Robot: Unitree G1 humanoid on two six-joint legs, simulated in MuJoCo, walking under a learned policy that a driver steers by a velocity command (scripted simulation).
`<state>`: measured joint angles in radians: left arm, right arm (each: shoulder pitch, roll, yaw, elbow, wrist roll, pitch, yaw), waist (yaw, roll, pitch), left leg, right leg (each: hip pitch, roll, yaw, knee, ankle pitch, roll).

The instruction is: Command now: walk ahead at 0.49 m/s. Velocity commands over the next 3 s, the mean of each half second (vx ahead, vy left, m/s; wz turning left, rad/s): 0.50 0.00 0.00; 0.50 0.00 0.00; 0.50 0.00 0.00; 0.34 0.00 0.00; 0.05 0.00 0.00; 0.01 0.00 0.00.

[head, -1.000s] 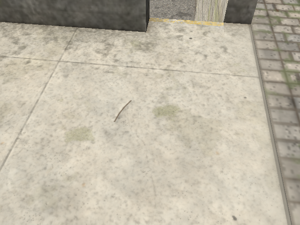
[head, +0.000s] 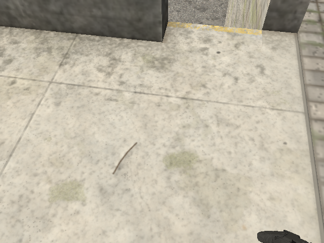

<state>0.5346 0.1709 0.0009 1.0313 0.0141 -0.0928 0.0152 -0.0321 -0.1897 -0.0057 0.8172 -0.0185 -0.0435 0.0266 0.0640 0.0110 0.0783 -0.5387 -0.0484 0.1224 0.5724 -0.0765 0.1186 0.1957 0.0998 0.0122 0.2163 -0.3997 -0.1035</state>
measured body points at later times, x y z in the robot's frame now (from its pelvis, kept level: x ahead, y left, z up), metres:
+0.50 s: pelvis +0.27 -0.01 +0.02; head +0.30 -0.01 +0.46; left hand +0.47 +0.20 -0.10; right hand +0.17 -0.23 -0.13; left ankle +0.15 +0.05 -0.72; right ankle +0.44 -0.13 -0.69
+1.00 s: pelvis +0.53 -0.04 +0.02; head +0.56 -0.05 +0.47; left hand +0.44 +0.18 -0.12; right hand +0.70 -0.26 -0.11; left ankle +0.70 +0.10 -0.67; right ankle +0.45 -0.11 -0.72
